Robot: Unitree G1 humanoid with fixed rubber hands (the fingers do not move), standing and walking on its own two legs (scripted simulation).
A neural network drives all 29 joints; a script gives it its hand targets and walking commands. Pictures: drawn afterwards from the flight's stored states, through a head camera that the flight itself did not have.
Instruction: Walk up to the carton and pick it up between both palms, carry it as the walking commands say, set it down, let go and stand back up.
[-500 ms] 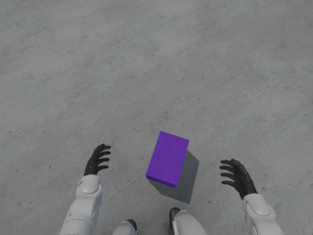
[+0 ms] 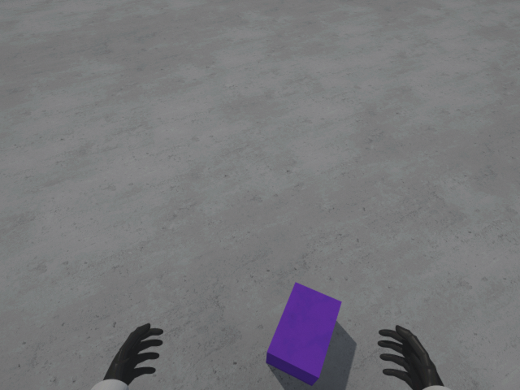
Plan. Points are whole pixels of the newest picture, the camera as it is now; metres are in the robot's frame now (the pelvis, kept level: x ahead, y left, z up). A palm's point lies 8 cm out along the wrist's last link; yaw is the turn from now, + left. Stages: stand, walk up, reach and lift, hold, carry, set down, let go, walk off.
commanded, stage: let go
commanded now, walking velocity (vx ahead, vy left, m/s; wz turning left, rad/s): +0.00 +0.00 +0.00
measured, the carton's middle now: (303, 332) +0.40 -0.13 -0.69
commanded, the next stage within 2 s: stand in 0.32 s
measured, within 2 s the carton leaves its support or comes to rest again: neither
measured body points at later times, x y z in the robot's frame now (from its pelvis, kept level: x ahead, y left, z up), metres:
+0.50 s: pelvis +0.00 -0.03 -0.01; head +0.02 -0.05 +0.44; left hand +0.13 +0.24 -0.10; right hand +0.17 -0.31 -0.10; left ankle -0.03 +0.12 -0.74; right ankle +0.01 -0.15 -0.74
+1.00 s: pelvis +0.02 -0.02 +0.00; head +0.04 -0.03 +0.44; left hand +0.16 +0.27 -0.11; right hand +0.16 -0.31 -0.11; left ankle -0.03 +0.12 -0.74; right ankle +0.01 -0.15 -0.74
